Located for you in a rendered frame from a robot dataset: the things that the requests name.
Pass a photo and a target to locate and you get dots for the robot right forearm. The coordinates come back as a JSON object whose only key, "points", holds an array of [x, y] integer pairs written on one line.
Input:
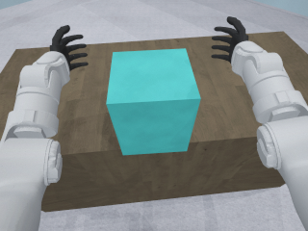
{"points": [[273, 95]]}

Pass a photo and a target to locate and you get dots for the robot left hand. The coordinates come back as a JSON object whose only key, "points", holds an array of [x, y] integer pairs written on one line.
{"points": [[59, 45]]}

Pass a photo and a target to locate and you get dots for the robot left forearm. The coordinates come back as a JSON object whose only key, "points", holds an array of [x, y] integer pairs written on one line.
{"points": [[35, 110]]}

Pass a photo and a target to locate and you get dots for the robot right upper arm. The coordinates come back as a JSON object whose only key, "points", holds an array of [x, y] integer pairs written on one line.
{"points": [[283, 145]]}

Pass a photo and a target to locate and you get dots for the carton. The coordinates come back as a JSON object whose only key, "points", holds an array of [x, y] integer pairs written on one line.
{"points": [[152, 100]]}

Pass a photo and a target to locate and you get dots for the robot right hand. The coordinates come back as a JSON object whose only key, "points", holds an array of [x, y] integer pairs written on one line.
{"points": [[238, 35]]}

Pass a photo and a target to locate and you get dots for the robot left upper arm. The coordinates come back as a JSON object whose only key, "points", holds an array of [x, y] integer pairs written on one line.
{"points": [[27, 167]]}

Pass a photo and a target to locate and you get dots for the pedestal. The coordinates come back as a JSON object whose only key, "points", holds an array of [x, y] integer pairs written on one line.
{"points": [[222, 155]]}

